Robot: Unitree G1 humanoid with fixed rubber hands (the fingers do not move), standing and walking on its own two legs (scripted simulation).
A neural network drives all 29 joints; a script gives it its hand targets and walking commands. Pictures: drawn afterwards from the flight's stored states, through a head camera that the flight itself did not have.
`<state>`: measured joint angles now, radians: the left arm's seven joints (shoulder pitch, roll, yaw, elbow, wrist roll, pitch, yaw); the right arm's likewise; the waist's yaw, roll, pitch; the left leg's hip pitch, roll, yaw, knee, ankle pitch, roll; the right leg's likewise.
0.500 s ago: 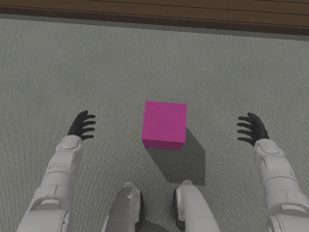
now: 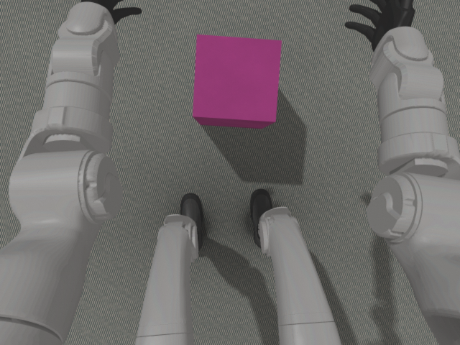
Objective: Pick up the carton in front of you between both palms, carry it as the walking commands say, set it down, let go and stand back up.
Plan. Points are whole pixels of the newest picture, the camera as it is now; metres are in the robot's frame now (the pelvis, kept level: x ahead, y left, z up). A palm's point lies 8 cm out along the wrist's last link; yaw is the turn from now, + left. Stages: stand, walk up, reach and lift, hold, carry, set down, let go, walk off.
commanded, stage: reach and lift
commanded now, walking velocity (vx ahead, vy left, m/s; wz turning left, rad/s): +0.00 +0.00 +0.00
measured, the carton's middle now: (234, 89) +0.55 -0.05 -0.53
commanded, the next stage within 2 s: none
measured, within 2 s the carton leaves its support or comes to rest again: leaves its support in 1.86 s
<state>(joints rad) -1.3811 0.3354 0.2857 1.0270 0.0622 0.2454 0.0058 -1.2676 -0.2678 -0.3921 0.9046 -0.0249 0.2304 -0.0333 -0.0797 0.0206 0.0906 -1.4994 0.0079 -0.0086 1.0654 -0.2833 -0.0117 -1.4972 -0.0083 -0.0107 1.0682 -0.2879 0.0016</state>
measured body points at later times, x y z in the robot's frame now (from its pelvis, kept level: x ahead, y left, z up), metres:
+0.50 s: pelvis +0.01 +0.01 -0.14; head +0.37 +0.00 +0.12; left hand +0.58 +0.14 -0.32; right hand +0.52 -0.24 -0.31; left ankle +0.09 +0.13 -0.62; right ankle +0.08 -0.12 -0.62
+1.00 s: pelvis -0.03 +0.00 -0.28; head +0.36 -0.01 -0.07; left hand +0.58 +0.14 -0.47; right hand +0.53 -0.23 -0.47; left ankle +0.08 +0.13 -0.62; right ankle +0.08 -0.12 -0.62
